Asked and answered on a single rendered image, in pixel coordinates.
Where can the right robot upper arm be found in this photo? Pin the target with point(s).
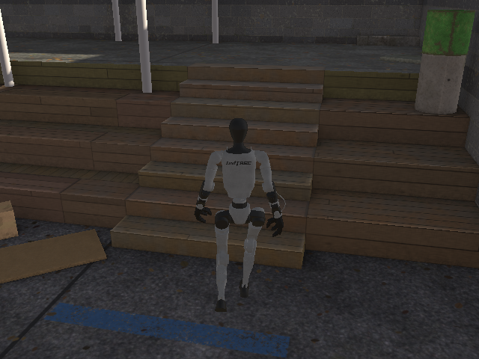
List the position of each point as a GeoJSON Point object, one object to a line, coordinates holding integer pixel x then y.
{"type": "Point", "coordinates": [265, 170]}

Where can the left robot thigh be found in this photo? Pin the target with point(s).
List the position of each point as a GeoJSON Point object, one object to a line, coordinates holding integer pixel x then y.
{"type": "Point", "coordinates": [222, 222]}

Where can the left robot forearm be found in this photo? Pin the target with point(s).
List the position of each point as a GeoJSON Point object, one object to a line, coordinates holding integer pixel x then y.
{"type": "Point", "coordinates": [202, 197]}

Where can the left robot foot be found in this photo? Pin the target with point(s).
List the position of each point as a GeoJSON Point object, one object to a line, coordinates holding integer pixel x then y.
{"type": "Point", "coordinates": [221, 306]}

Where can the left robot upper arm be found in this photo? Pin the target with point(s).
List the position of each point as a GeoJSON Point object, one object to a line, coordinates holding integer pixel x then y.
{"type": "Point", "coordinates": [215, 158]}

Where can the right robot forearm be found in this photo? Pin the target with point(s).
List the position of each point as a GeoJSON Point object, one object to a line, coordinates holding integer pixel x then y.
{"type": "Point", "coordinates": [273, 202]}

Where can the left robot hand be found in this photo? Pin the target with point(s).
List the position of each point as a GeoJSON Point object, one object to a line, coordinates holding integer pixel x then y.
{"type": "Point", "coordinates": [203, 211]}

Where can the right robot hand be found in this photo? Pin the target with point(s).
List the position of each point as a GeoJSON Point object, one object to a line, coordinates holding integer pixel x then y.
{"type": "Point", "coordinates": [279, 224]}

